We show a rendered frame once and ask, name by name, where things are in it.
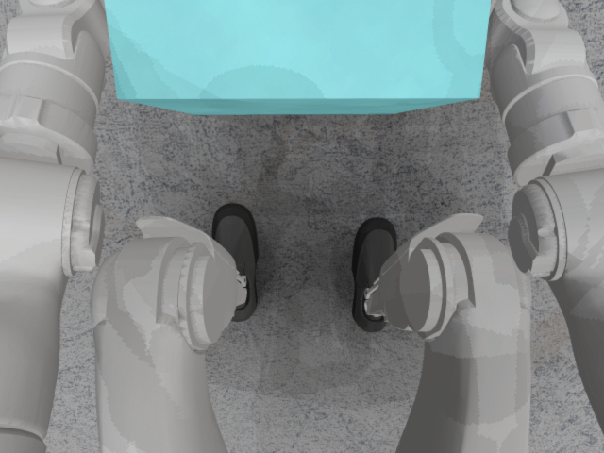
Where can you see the robot right upper arm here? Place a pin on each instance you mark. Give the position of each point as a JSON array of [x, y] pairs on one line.
[[557, 233]]

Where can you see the robot right foot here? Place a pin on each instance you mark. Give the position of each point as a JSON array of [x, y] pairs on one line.
[[375, 242]]

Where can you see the robot left forearm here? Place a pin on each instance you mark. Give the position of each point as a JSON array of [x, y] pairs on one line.
[[52, 74]]

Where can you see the left robot thigh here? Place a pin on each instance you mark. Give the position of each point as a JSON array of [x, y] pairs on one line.
[[166, 298]]

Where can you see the robot right forearm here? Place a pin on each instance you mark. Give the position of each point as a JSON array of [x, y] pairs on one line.
[[547, 96]]

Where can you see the carton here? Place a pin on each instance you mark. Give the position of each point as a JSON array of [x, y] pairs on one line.
[[297, 57]]

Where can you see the robot left upper arm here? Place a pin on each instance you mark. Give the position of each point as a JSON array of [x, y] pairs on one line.
[[51, 226]]

